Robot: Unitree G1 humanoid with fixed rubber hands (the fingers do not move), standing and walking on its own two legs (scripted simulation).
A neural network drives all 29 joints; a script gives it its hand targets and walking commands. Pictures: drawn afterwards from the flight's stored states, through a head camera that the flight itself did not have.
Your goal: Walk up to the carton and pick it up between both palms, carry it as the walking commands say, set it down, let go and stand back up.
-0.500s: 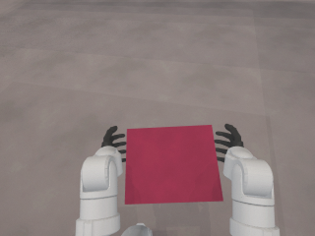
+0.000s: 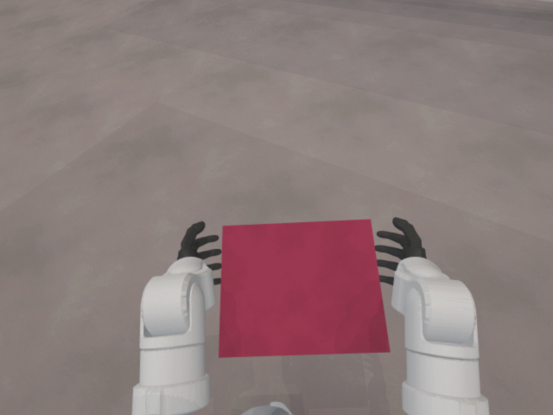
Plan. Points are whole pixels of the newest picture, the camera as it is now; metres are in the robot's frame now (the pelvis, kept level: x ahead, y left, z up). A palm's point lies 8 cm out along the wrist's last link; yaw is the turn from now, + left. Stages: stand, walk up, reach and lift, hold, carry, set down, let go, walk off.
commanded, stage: carry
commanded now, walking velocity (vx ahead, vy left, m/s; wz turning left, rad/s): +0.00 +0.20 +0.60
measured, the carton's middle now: (298, 292) +0.31 +0.01 -0.03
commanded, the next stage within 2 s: none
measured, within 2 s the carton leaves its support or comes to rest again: neither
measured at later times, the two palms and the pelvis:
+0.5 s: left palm out of the picture +0.14 +0.41 +0.07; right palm (197, 306) +0.25 +0.14 +0.07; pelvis -0.08 +0.16 +0.00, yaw +17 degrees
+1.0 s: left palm out of the picture +0.07 +0.45 +0.10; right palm (140, 365) +0.16 +0.17 +0.11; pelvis -0.15 +0.22 +0.01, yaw +18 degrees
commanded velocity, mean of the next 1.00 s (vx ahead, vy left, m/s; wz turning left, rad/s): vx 0.00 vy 0.07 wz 0.22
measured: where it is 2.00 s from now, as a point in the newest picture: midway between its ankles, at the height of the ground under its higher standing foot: outside the picture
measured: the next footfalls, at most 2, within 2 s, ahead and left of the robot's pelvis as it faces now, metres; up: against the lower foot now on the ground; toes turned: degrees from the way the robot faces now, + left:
left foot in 0.26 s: +0.02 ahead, +0.28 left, +0.00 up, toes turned +16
right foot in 0.64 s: -0.06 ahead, +0.12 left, +0.00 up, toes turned +15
